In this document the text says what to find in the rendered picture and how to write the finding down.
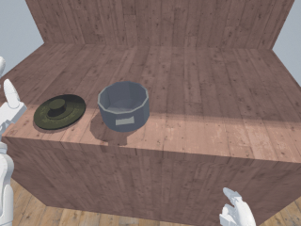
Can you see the robot left forearm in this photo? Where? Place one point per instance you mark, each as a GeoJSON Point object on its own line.
{"type": "Point", "coordinates": [6, 191]}

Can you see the pot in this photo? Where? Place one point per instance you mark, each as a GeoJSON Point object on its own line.
{"type": "Point", "coordinates": [124, 106]}

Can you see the right robot hand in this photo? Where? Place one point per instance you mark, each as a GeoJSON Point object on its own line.
{"type": "Point", "coordinates": [239, 215]}

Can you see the lid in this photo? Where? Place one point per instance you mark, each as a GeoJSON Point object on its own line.
{"type": "Point", "coordinates": [45, 119]}

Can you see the left robot hand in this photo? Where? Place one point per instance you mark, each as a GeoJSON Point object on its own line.
{"type": "Point", "coordinates": [13, 109]}

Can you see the knob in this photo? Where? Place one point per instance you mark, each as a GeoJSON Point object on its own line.
{"type": "Point", "coordinates": [57, 105]}

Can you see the table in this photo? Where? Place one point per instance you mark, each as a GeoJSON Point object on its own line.
{"type": "Point", "coordinates": [224, 110]}

